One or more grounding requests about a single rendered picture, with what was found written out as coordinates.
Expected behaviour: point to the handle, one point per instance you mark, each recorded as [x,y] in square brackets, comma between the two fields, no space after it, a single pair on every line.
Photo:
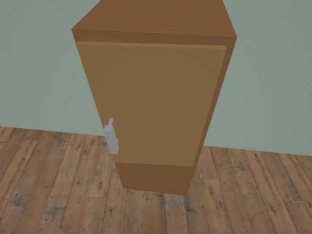
[111,137]

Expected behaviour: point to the cupboard door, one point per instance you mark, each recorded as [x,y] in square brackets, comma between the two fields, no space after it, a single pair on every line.
[158,95]

